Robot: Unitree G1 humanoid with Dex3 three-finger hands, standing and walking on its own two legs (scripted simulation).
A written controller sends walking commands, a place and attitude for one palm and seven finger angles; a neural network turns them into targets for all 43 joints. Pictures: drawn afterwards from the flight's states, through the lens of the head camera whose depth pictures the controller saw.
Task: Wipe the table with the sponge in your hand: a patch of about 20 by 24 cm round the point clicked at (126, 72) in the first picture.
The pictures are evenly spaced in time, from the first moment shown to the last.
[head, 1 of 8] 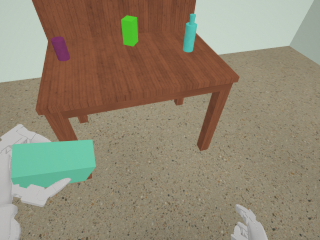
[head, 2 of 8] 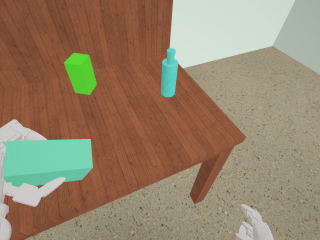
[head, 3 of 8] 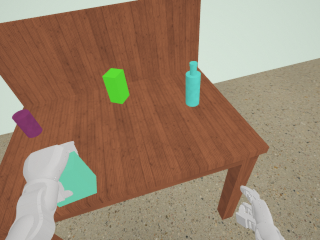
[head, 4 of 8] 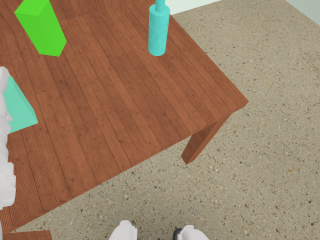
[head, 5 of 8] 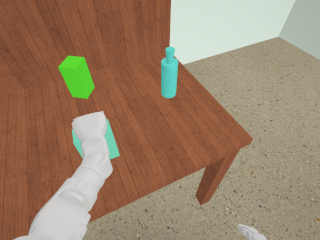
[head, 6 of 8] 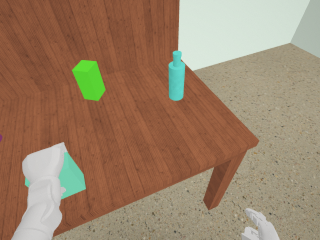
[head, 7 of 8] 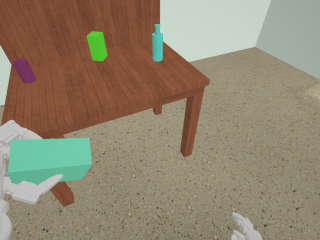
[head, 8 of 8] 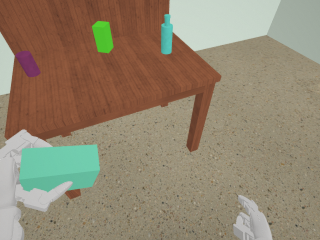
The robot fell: no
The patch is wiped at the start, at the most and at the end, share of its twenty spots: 0.00 1.00 1.00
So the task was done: yes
